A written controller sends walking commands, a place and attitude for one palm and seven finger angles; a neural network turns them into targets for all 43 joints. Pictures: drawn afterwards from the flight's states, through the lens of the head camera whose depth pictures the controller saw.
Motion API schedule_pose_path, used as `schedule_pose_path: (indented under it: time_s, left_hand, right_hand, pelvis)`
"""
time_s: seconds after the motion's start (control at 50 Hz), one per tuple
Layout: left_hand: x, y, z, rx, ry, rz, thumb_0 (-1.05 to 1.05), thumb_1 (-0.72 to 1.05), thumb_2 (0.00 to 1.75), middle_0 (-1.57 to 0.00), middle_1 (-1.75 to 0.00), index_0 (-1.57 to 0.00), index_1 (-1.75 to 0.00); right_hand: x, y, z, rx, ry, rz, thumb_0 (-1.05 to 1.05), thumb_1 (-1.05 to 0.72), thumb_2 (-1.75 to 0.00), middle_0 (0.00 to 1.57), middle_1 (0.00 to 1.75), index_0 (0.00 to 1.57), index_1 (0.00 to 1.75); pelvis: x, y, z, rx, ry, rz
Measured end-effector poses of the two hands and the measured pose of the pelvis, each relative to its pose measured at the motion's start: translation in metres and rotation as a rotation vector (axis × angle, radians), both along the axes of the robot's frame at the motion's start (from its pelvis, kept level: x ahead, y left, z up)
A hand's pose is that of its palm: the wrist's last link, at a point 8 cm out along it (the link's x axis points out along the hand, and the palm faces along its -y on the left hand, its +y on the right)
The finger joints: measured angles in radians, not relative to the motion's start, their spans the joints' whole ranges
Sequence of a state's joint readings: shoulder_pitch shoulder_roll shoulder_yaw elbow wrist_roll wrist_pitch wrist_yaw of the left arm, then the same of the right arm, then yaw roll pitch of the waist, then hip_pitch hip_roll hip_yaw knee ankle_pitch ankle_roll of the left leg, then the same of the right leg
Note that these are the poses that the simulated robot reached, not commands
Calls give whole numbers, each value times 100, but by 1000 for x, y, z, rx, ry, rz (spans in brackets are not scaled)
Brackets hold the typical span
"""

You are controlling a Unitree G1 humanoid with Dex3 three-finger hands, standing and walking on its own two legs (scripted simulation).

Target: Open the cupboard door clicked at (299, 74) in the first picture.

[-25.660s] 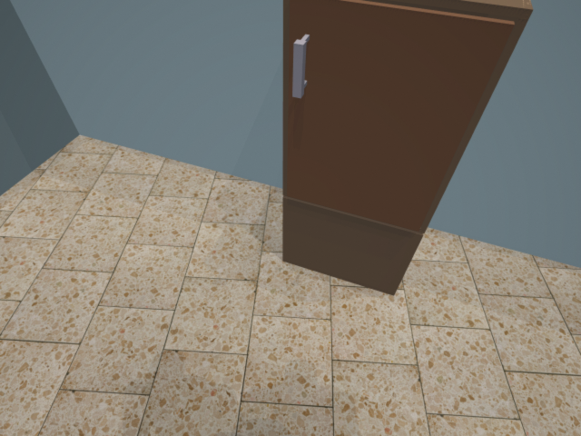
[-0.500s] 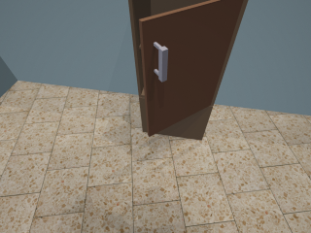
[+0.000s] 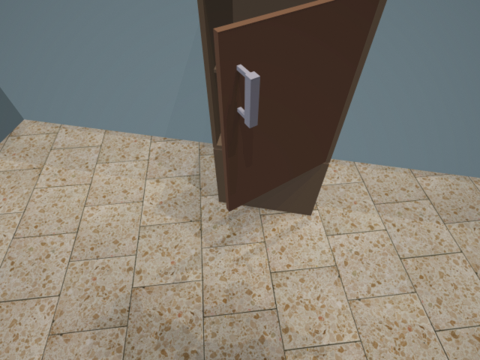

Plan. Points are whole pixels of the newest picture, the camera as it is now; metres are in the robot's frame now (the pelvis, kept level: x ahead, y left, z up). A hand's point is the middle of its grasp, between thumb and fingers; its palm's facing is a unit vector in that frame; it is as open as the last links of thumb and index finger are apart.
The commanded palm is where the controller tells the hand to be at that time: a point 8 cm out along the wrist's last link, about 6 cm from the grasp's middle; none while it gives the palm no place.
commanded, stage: walk to a spot facing it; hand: left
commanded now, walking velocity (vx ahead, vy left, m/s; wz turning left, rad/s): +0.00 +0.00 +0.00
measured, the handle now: (246, 96) +0.60 +0.02 +0.10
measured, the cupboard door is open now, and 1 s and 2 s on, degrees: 42 42 42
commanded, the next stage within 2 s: none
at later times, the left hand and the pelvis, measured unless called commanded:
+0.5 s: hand out of the picture +0.08 +0.18 -0.18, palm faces -0.14 -0.95 -0.27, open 7.4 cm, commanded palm none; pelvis -0.01 -0.02 -0.03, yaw -11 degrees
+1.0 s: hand (162, 349) +0.17 +0.17 -0.18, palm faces -0.38 -0.89 -0.24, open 7.4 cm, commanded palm none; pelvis +0.00 +0.00 -0.01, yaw -27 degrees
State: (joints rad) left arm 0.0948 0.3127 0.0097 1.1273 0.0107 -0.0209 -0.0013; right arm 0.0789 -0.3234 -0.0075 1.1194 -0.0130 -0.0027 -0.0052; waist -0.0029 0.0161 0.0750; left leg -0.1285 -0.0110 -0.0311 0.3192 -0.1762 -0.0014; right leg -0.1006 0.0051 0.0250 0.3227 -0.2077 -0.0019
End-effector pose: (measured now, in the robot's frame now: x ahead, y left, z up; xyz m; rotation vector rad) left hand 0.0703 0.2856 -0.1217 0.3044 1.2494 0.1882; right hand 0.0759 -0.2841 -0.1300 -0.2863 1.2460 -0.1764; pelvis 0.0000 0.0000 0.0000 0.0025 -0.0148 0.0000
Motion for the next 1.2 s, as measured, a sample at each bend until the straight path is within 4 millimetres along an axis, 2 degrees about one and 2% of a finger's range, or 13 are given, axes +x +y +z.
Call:
schedule_pose_path:
  time_s: [0.18,0.26,0.4,0.52,0.62,0.74,0.84,0.9,0.98,1.08,1.14,1.2]
  left_hand:
    - [9,-1,0,2,-6,-5,1,91,90,-20,-30,-20,-30]
    - [10,-8,-6,-5,17,-15,1,91,90,-20,-30,-20,-30]
    - [12,-32,-22,-47,55,-74,1,91,90,-20,-30,-20,-30]
    - [14,-62,-27,-54,38,-114,1,91,90,-20,-30,-20,-30]
    - [6,-78,-21,-58,86,-137,1,91,90,-20,-30,-20,-30]
    - [12,-80,-17,-66,137,-207,1,90,90,-20,-30,-20,-30]
    - [35,-69,-23,-68,134,-264,1,90,90,-21,-30,-20,-30]
    - [60,-61,-35,-79,107,-300,1,90,90,-20,-30,-20,-30]
    - [99,-65,-32,-84,37,-357,1,91,90,-20,-30,-20,-30]
    - [142,-92,-17,-88,-49,-465,1,91,90,-20,-30,-20,-30]
    - [161,-112,-21,-70,-103,-548,1,91,90,-20,-30,-20,-30]
    - [166,-125,-22,-50,-89,-599,1,91,90,-20,-30,-20,-30]
  right_hand:
    - [7,-1,1,-6,-15,-9,0,-90,-90,21,30,20,30]
    - [1,5,-4,4,-31,-53,0,-90,-90,21,30,20,30]
    - [-34,16,-21,50,-21,-147,0,-90,-90,21,30,20,30]
    - [-70,8,-45,92,40,-228,0,-90,-90,21,30,21,30]
    - [-79,2,-32,94,48,-293,0,-91,-90,21,30,20,30]
    - [-69,1,-13,78,-40,-363,0,-91,-90,20,30,20,30]
    - [-59,6,-2,43,-118,-407,0,-91,-90,20,30,20,30]
    - [-63,9,-6,-3,-160,-419,0,-90,-90,21,30,20,30]
    - [-87,19,-4,-9,-105,-420,0,-90,-90,21,30,20,30]
    - [-126,22,-11,16,-48,-493,0,-90,-90,21,30,21,30]
    - [-151,14,-27,28,-41,-570,0,-90,-90,21,30,21,30]
    - [-169,8,-30,18,-22,-641,0,-90,-90,21,30,21,30]
  pelvis:
    - [5,-1,-1,0,5,-17]
    - [4,-1,-4,0,8,-57]
    - [-3,-6,-15,23,8,-139]
    - [-8,-22,-27,24,2,-189]
    - [-10,-25,-14,28,20,-243]
    - [-8,-22,-4,50,44,-336]
    - [-4,-9,-6,44,55,-404]
    - [1,2,-18,-3,73,-427]
    - [0,2,-16,0,47,-465]
    - [0,-6,-15,-27,36,-529]
    - [-1,-17,-29,5,32,-574]
    - [-3,-15,-30,-1,24,-616]
